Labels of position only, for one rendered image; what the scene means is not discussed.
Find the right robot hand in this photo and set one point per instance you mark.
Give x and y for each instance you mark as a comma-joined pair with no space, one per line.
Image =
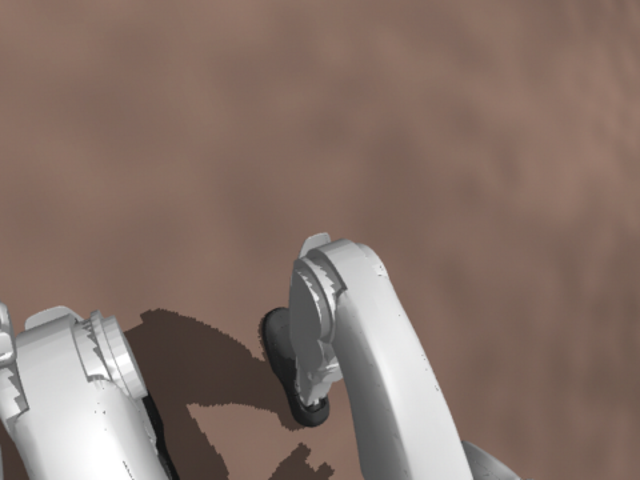
484,466

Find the left robot foot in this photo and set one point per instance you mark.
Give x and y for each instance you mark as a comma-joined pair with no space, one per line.
158,427

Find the left robot arm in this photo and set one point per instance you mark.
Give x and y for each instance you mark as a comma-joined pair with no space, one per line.
8,350

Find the right robot foot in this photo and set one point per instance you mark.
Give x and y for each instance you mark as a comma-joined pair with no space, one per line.
282,358

